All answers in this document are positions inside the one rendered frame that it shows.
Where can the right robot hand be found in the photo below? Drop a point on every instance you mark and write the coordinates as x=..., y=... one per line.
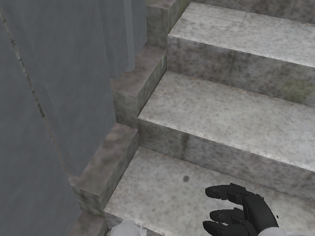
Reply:
x=255, y=217

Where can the robot left thigh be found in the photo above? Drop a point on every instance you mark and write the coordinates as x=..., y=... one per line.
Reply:
x=128, y=229

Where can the robot left shin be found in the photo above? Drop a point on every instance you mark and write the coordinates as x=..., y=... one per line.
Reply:
x=126, y=221

